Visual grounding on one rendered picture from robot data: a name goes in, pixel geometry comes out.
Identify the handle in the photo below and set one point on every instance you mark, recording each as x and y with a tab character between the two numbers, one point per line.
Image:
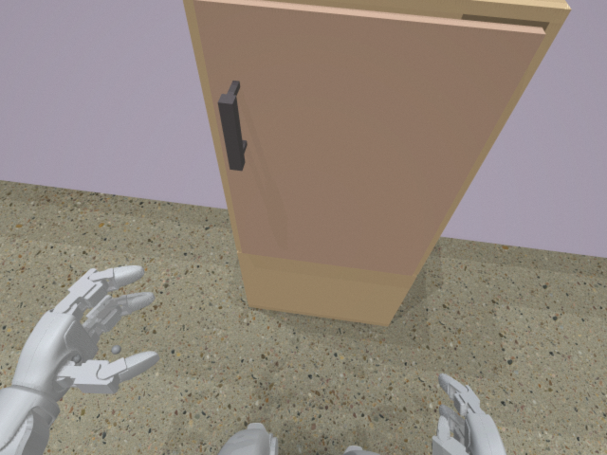
229	115

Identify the cupboard door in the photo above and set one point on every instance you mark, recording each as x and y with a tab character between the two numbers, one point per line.
361	126

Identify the right robot shin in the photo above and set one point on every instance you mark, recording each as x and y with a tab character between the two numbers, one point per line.
352	448

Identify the left robot hand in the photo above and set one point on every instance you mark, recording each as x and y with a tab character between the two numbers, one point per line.
45	361

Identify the robot left thigh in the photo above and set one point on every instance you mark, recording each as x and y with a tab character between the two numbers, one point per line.
250	442

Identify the right robot hand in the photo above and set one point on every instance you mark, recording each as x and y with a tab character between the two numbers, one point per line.
476	435

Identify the left robot forearm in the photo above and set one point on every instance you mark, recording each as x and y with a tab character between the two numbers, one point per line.
25	418

